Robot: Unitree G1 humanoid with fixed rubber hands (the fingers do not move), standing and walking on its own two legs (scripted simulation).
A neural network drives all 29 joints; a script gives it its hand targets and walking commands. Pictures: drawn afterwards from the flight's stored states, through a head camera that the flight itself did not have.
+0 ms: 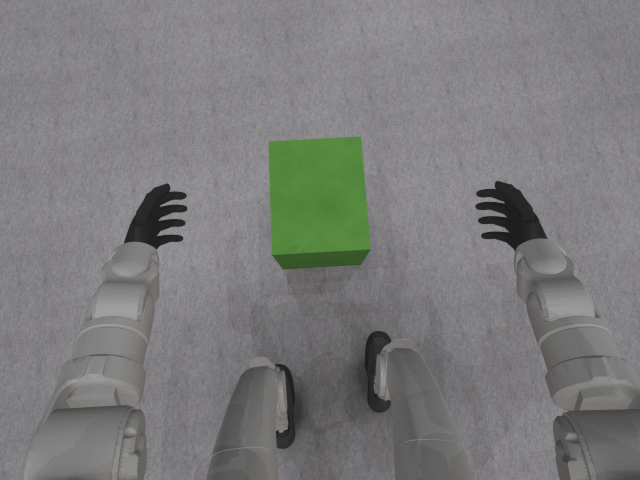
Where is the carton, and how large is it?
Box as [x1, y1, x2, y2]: [269, 136, 370, 268]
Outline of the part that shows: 360,136 269,141 272,255 282,268 360,264 370,249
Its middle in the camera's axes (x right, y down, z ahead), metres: -0.01 -0.09 +1.01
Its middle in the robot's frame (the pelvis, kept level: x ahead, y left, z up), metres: +0.57 +0.01 -0.58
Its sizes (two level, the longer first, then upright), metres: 0.280 0.225 0.233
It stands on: the floor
